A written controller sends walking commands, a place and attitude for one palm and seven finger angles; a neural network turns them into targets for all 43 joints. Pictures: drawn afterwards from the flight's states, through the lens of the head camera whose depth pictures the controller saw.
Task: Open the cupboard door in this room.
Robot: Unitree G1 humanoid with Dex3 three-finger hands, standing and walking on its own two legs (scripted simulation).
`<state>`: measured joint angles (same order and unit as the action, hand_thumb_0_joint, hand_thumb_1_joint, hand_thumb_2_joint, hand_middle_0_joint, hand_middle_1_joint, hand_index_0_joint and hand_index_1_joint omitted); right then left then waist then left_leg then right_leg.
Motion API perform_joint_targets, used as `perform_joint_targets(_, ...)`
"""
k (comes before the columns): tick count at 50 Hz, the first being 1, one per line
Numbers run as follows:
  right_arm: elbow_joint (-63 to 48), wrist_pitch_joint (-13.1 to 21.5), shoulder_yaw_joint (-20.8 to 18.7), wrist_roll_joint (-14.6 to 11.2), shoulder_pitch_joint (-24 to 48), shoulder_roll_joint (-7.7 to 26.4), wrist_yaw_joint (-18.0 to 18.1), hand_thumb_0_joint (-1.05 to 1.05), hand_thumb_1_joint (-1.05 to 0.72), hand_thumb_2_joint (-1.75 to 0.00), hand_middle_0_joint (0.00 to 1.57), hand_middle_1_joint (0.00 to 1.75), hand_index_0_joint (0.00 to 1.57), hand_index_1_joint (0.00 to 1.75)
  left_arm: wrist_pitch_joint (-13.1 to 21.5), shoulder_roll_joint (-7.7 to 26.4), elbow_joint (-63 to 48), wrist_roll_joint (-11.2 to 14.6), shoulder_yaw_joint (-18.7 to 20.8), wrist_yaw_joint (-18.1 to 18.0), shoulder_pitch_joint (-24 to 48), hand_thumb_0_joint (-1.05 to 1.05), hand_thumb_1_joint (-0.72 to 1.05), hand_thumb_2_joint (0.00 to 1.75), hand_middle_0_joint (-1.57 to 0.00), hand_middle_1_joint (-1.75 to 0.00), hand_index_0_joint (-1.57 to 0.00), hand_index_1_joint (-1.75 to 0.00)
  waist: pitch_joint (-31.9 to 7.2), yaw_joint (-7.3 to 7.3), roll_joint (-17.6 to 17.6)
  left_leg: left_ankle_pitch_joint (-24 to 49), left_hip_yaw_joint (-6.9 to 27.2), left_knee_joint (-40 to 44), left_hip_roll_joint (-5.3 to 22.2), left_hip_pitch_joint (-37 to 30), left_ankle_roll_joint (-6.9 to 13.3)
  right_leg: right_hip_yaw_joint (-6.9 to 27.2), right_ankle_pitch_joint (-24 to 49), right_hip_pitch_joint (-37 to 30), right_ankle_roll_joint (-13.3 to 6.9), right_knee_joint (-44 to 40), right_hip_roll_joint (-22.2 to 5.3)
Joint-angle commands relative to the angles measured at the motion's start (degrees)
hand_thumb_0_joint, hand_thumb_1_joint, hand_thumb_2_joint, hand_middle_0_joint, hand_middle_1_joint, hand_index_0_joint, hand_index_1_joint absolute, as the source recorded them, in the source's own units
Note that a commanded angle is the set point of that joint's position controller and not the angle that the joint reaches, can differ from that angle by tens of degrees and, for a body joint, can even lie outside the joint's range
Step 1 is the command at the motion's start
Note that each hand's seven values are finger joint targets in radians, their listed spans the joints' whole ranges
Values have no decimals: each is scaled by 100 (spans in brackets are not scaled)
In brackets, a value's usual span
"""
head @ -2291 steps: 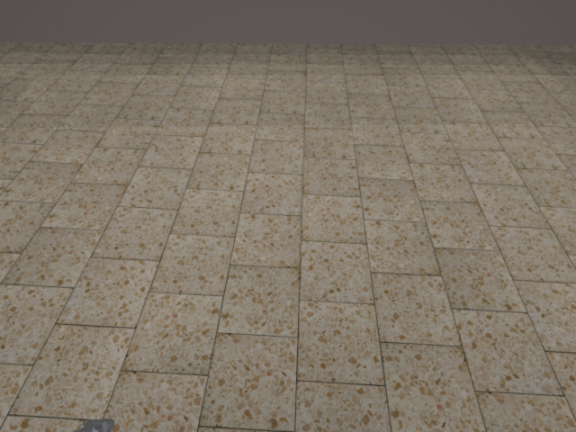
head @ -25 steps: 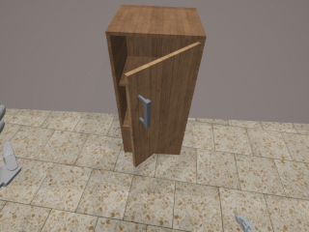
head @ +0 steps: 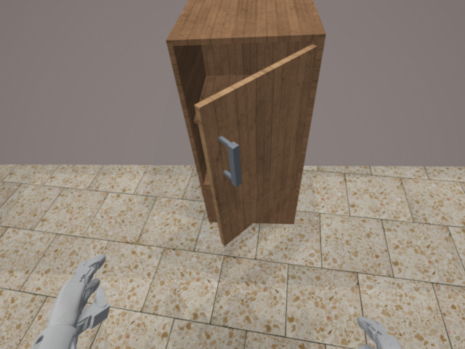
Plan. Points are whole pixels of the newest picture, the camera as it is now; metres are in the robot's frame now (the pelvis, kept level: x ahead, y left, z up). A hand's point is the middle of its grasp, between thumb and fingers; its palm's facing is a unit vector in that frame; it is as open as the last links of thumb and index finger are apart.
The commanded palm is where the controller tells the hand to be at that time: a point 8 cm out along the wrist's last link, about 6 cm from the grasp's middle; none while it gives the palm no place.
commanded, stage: let the arm hang, fingers relaxed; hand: left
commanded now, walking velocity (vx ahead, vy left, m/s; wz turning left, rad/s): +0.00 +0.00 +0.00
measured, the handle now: (230, 161) +0.55 +0.05 -0.02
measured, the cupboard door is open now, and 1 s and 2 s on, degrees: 45 45 45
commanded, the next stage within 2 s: look to check the result in 0.96 s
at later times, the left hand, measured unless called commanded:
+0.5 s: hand out of the picture -0.08 +0.18 -0.16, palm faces +0.05 -0.98 -0.21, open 7.3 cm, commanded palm none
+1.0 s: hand out of the picture -0.01 +0.17 -0.16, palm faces +0.05 -0.98 -0.18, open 7.3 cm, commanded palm none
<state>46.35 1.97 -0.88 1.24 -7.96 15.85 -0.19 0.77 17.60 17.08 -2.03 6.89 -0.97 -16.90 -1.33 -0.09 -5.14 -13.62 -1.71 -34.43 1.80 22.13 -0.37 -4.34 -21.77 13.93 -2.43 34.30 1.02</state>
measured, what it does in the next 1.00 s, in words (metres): stands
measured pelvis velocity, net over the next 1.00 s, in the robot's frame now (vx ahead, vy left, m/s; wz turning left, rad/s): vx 0.00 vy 0.01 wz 0.01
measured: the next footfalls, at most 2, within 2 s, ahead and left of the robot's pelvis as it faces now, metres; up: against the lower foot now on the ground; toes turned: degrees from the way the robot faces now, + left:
none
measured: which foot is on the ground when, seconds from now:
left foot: down 0.00-1.00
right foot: down 0.00-1.00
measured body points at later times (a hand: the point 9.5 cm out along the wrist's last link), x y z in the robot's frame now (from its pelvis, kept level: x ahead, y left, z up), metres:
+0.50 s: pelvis +0.00 +0.01 +0.01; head +0.02 +0.00 +0.46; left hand -0.08 +0.24 -0.14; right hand -0.02 -0.19 -0.15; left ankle +0.05 +0.12 -0.73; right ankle -0.04 -0.09 -0.73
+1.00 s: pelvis +0.00 +0.01 +0.01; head +0.01 +0.00 +0.46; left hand -0.02 +0.22 -0.15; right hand -0.02 -0.19 -0.15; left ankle +0.05 +0.12 -0.73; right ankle -0.04 -0.09 -0.73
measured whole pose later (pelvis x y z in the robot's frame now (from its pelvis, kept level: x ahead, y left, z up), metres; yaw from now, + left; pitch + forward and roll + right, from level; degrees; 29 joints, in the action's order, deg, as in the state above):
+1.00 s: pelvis +0.00 +0.01 +0.01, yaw +1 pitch -2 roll +0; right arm 65.5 -1.1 -0.2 1.7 -17.0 6.4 2.0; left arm 0.0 6.7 66.0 -0.7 0.8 -1.8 -16.7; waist 2.6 0.5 -1.0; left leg -9.0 -2.0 -24.3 0.0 13.7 0.7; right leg -4.3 -17.4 5.8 -1.3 24.8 -0.3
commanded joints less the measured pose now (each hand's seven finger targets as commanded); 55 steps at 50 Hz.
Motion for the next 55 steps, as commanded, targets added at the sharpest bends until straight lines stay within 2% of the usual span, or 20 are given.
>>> perform_joint_targets(1, -193, -189, -114, 65, -125, 264, 80, 0, -90, -90, 20, 30, 20, 30, -95, 274, 1456, 32, -265, 6, 67, 0, 90, 90, -20, -30, -20, -30, -76, 69, 1540, 916, 198, -60, 67, -605, 146, 822, 2934, 21, -276, -827, -1096)
perform_joint_targets(2, -47, -250, -88, 73, -141, 204, 89, 0, -90, -90, 20, 30, 20, 30, -116, 294, 1811, 51, -303, -17, 176, 0, 90, 90, -20, -30, -20, -30, -12, 96, 1260, 995, 183, 96, 82, -737, 130, 793, 2737, 28, -252, -874, -1061)
perform_joint_targets(4, 229, -286, -42, 71, -161, 224, 109, 0, -90, -90, 20, 30, 20, 30, -129, 267, 2466, 92, -372, -40, 237, 0, 90, 90, -20, -30, -20, -30, 60, 88, 337, 1454, 411, 555, 273, -1038, 153, 664, 1833, 93, -105, -907, -803)
perform_joint_targets(5, 387, -278, -18, 64, -153, 194, 125, 0, -90, -90, 20, 30, 20, 30, -131, 189, 2797, 114, -407, -37, 193, 0, 90, 90, -20, -30, -20, -30, 135, 50, -140, 1407, 546, 781, 367, -931, 222, 631, 1489, -50, -37, -973, -702)
perform_joint_targets(7, 630, -278, 16, 33, -140, 148, 164, 0, -90, -90, 20, 30, 20, 30, -123, 108, 3380, 143, -451, -23, 47, 0, 90, 90, -20, -30, -20, -30, 292, 10, -369, 834, 618, 1053, 381, -762, 227, 652, 966, -225, -30, -1268, -632)
perform_joint_targets(8, 723, -290, -9, 59, -199, 50, 187, 0, -90, -90, 20, 30, 20, 30, -114, -79, 3571, 134, -395, -35, -70, 0, 90, 90, -20, -30, -20, -30, 283, -10, -644, 516, 613, 1119, 365, -732, 226, 664, 826, -298, -67, -1413, -646)
perform_joint_targets(11, 1020, -322, -12, 25, -487, -17, 209, 0, -90, -90, 20, 30, 20, 30, -99, -87, 4052, 149, -472, -22, -101, 0, 90, 90, -20, -30, -20, -30, 292, 60, -329, 153, 599, 1228, 351, -879, 200, 654, 605, -271, -121, -1641, -654)
perform_joint_targets(13, 1191, -300, -14, 9, -668, -51, 221, 0, -90, -90, 20, 30, 20, 30, -72, -145, 4305, 160, -512, -25, -189, 0, 90, 90, -20, -30, -20, -30, 214, 65, -106, 274, 585, 1271, 368, -1003, 208, 608, 713, -330, -120, -1671, -667)
perform_joint_targets(14, 1258, -300, -17, 0, -736, -47, 231, 0, -90, -90, 20, 30, 20, 30, -72, -178, 4411, 161, -519, -32, -221, 0, 90, 90, -20, -30, -20, -30, 263, 61, 173, 344, 599, 1285, 392, -1073, 219, 530, 708, -295, -111, -1673, -643)
perform_joint_targets(15, 1337, -293, -24, -3, -824, -75, 233, 0, -90, -90, 20, 30, 20, 30, -68, -213, 4507, 158, -536, -35, -257, 0, 90, 90, -20, -30, -20, -30, 264, 67, 277, 400, 576, 1305, 396, -1105, 228, 489, 745, -302, -93, -1678, -668)
perform_joint_targets(21, 1647, -290, -3, -11, -1094, -241, 256, 0, -90, -90, 20, 30, 20, 30, -67, -396, 4841, 173, -584, -94, -502, 0, 90, 90, -20, -30, -20, -30, 506, 61, 609, 528, 518, 1364, 376, -1168, 247, 449, 678, -192, -70, -1685, -670)
perform_joint_targets(26, 1773, -302, 5, 3, -1198, -370, 248, 0, -90, -90, 20, 30, 20, 30, -74, -485, 4922, 174, -581, -127, -610, 0, 90, 90, -20, -30, -20, -30, 745, 56, 628, 357, 481, 1403, 332, -1073, 239, 456, 447, -41, -63, -1674, -674)
perform_joint_targets(31, 1843, -265, 5, 14, -1252, -469, 251, 0, -90, -90, 20, 30, 20, 30, -68, -544, 4906, 167, -549, -144, -592, 0, 90, 90, -20, -30, -20, -30, 762, 39, 452, 410, 482, 1470, 334, -996, 243, 441, 590, -113, -45, -1567, -668)
perform_joint_targets(34, 1838, -258, 3, 11, -1266, -487, 253, 0, -90, -90, 20, 30, 20, 30, -68, -570, 4881, 160, -535, -155, -594, 0, 90, 90, -20, -30, -20, -30, 849, 13, 498, 400, 498, 1490, 327, -949, 242, 437, 568, -86, -43, -1549, -646)
perform_joint_targets(37, 1838, -242, -3, 28, -1281, -524, 254, 0, -90, -90, 20, 30, 20, 30, -63, -606, 4853, 160, -517, -153, -530, 0, 90, 90, -20, -30, -20, -30, 846, 32, 347, 400, 491, 1505, 306, -904, 234, 458, 620, -126, -40, -1547, -664)
perform_joint_targets(40, 1825, -238, -4, 23, -1288, -531, 258, 0, -90, -90, 20, 30, 20, 30, -54, -603, 4859, 166, -516, -153, -514, 0, 90, 90, -20, -30, -20, -30, 828, 24, 449, 492, 467, 1470, 314, -930, 230, 438, 682, -155, -39, -1557, -671)
perform_joint_targets(42, 1835, -238, -4, 25, -1286, -542, 260, 0, -90, -90, 20, 30, 20, 30, -57, -601, 4841, 169, -514, -148, -486, 0, 90, 90, -20, -30, -20, -30, 850, 33, 314, 472, 468, 1476, 302, -910, 221, 463, 675, -157, -49, -1571, -671)
perform_joint_targets(48, 1810, -234, -7, 17, -1280, -493, 264, 0, -90, -90, 20, 30, 20, 30, -47, -576, 4835, 168, -514, -141, -477, 0, 90, 90, -20, -30, -20, -30, 745, 44, 431, 606, 472, 1446, 314, -1051, 227, 472, 776, -183, -37, -1580, -673)
perform_joint_targets(49, 1797, -233, -16, 7, -1263, -481, 267, 0, -90, -90, 20, 30, 20, 30, -40, -590, 4825, 164, -509, -146, -515, 0, 90, 90, -20, -30, -20, -30, 743, 31, 543, 673, 466, 1420, 324, -1106, 233, 460, 786, -157, -40, -1598, -669)
perform_joint_targets(55, 1837, -232, -11, 5, -1212, -467, 264, 0, -90, -90, 20, 30, 20, 30, -25, -572, 4847, 168, -525, -154, -496, 0, 90, 90, -20, -30, -20, -30, 658, 63, 503, 874, 424, 1361, 341, -1234, 228, 484, 939, -194, -26, -1626, -696)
